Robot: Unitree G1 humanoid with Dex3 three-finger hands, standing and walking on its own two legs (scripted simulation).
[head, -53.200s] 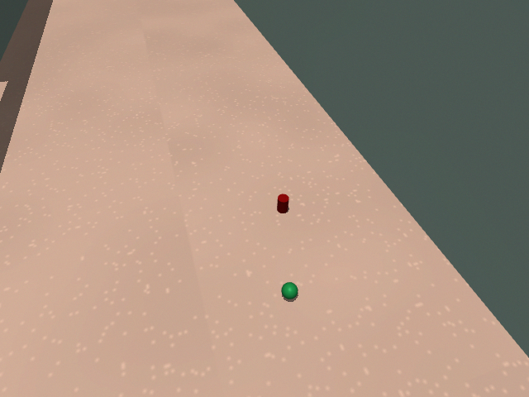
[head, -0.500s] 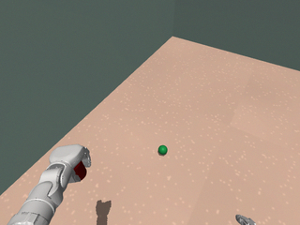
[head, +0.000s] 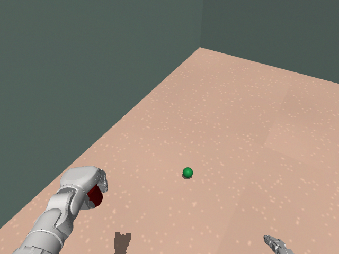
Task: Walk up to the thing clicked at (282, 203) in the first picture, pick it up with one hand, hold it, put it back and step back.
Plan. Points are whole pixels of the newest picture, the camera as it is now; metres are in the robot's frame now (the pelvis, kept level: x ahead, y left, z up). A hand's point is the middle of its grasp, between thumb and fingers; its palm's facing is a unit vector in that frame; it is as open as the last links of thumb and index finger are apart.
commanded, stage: hold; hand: left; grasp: from above
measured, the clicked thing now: (89, 193) +0.31 +0.23 -0.07
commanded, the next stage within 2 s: crouch in 0.98 s
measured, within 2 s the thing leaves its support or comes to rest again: neither
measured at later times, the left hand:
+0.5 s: hand (86, 195) +0.28 +0.22 -0.02, palm faces -0.43 -0.06 -0.90, open 6.7 cm
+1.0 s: hand (84, 193) +0.29 +0.22 -0.02, palm faces -0.44 -0.06 -0.90, open 6.7 cm
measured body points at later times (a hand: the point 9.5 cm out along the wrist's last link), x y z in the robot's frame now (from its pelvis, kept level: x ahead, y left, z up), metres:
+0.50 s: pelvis +0.00 +0.00 +0.01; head +0.00 -0.03 +0.45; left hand +0.30 +0.22 +0.03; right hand +0.15 -0.25 -0.11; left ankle +0.02 +0.12 -0.73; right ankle +0.01 -0.13 -0.73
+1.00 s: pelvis +0.00 +0.00 +0.01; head +0.01 -0.03 +0.46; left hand +0.31 +0.22 +0.03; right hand +0.15 -0.25 -0.11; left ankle +0.02 +0.12 -0.73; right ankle +0.01 -0.13 -0.73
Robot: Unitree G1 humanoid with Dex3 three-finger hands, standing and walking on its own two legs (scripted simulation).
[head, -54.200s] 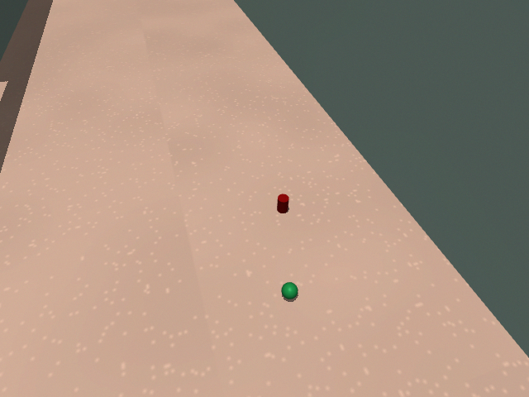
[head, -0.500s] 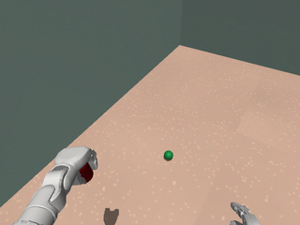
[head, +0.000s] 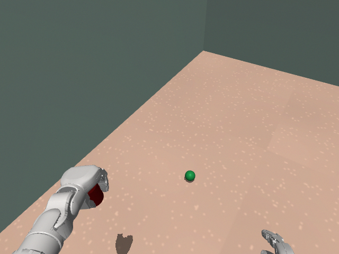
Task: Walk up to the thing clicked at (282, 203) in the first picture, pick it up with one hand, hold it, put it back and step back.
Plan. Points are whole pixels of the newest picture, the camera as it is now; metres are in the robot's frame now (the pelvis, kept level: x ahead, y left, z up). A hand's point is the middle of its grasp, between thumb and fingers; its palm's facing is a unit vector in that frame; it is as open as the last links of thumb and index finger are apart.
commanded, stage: crouch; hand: left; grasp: from above
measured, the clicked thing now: (90, 191) +0.31 +0.23 -0.06
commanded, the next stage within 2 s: none
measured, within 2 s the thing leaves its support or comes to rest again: neither
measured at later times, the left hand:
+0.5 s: hand (94, 208) +0.29 +0.23 -0.12, palm faces -0.47 -0.01 -0.88, open 6.7 cm
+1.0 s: hand (112, 214) +0.36 +0.25 -0.36, palm faces -0.45 +0.00 -0.89, open 6.6 cm
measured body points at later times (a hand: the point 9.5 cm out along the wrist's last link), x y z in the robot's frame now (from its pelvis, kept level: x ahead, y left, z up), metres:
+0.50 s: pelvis -0.02 +0.00 -0.03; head +0.04 +0.00 +0.42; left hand +0.31 +0.23 -0.07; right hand +0.12 -0.26 -0.14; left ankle +0.01 +0.12 -0.74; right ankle +0.01 -0.13 -0.74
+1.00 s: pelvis -0.07 +0.02 -0.24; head +0.11 +0.03 +0.18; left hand +0.38 +0.25 -0.31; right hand -0.03 -0.26 -0.36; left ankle +0.01 +0.12 -0.74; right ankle +0.01 -0.13 -0.74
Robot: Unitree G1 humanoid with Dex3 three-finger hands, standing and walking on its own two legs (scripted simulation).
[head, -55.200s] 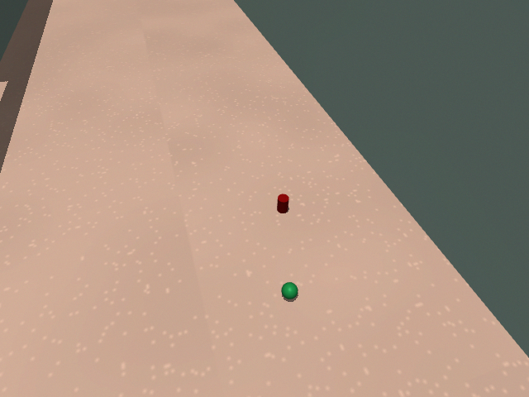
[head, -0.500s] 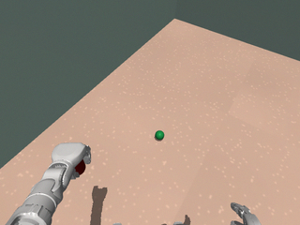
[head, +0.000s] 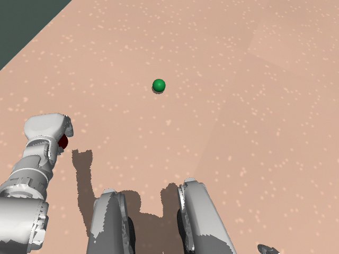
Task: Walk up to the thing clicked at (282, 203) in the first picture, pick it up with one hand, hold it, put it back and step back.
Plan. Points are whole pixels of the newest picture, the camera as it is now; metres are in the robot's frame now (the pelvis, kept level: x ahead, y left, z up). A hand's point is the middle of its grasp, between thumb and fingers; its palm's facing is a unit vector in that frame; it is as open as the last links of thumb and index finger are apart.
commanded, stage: crouch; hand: left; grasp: from above
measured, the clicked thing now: (54, 138) +0.45 +0.25 -0.16
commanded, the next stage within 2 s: lower in 1.16 s
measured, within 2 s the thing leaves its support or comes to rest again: neither
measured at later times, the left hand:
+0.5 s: hand (70, 146) +0.46 +0.25 -0.28, palm faces -0.44 -0.03 -0.90, open 6.6 cm
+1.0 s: hand (75, 148) +0.47 +0.25 -0.34, palm faces -0.46 -0.03 -0.89, open 6.6 cm
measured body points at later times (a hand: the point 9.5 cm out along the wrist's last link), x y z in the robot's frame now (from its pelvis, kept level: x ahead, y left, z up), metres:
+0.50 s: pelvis -0.01 -0.01 -0.12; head +0.23 +0.03 +0.26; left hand +0.47 +0.25 -0.23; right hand +0.06 -0.30 -0.23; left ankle +0.07 +0.11 -0.50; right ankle +0.08 -0.14 -0.50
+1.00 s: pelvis -0.02 -0.01 -0.18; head +0.23 +0.03 +0.19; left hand +0.49 +0.25 -0.29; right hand +0.01 -0.29 -0.29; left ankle +0.07 +0.11 -0.50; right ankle +0.08 -0.14 -0.50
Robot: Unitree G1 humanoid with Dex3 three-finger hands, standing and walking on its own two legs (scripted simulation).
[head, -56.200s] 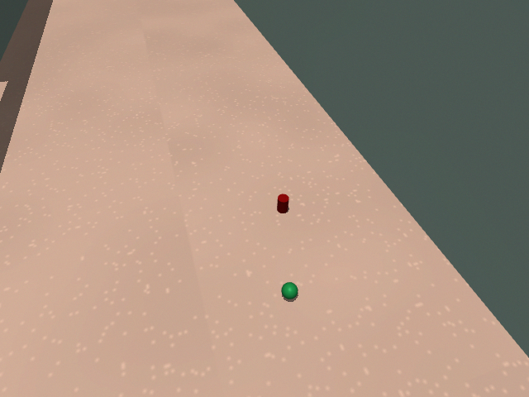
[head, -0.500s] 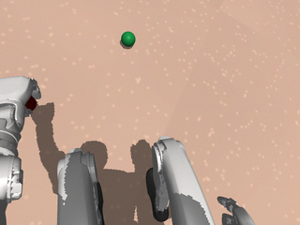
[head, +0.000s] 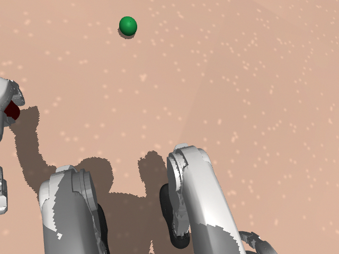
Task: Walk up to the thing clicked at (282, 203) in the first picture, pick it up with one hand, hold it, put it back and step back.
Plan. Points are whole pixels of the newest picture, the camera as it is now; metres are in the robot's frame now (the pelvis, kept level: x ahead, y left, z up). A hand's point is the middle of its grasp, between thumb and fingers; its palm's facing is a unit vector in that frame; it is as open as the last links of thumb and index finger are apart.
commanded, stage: crouch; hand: left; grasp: from above
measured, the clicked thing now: (1, 107) +0.49 +0.31 -0.19
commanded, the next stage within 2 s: lower in 0.16 s
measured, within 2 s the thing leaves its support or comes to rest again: rests again in 1.82 s
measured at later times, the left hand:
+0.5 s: hand (7, 114) +0.47 +0.30 -0.20, palm faces -0.48 -0.07 -0.87, open 6.5 cm
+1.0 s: hand (18, 116) +0.48 +0.29 -0.24, palm faces -0.48 -0.09 -0.87, open 6.5 cm
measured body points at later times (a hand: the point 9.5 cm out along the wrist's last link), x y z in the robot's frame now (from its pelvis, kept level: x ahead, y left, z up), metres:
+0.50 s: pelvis +0.00 +0.00 -0.02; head +0.25 +0.07 +0.34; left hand +0.49 +0.30 -0.15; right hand +0.05 -0.27 -0.12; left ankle +0.08 +0.12 -0.32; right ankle +0.10 -0.12 -0.32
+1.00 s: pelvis +0.01 +0.00 -0.04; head +0.28 +0.08 +0.31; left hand +0.50 +0.30 -0.19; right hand +0.04 -0.27 -0.13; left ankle +0.08 +0.12 -0.32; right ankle +0.10 -0.12 -0.32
